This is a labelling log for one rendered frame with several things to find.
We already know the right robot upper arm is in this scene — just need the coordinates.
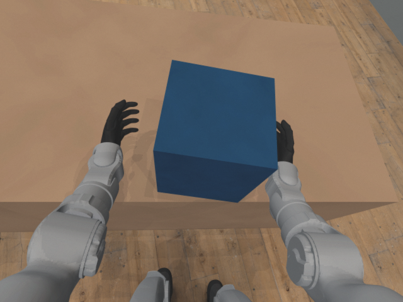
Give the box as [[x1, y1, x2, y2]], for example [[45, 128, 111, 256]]
[[286, 232, 403, 302]]

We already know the carton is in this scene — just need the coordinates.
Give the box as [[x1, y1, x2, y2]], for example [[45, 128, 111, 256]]
[[153, 60, 278, 203]]

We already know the left robot hand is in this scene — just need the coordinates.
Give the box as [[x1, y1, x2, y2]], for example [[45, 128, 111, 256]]
[[101, 100, 139, 146]]

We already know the right robot forearm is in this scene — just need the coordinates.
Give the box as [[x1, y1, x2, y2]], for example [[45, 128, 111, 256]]
[[265, 161, 364, 276]]

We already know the left robot forearm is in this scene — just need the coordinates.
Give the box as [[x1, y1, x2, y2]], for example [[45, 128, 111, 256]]
[[26, 142, 124, 265]]

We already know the pedestal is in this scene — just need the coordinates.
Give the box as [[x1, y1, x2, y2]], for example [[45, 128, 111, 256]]
[[0, 0, 399, 232]]

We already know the right robot hand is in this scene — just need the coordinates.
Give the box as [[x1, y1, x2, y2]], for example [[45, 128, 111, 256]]
[[276, 120, 294, 163]]

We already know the robot right thigh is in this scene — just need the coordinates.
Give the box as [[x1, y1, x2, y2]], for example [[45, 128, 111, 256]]
[[213, 289, 252, 302]]

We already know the left robot upper arm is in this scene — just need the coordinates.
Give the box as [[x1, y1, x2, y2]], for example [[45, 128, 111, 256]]
[[0, 211, 107, 302]]

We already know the right robot foot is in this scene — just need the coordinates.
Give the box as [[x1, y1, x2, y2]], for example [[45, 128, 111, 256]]
[[207, 279, 223, 302]]

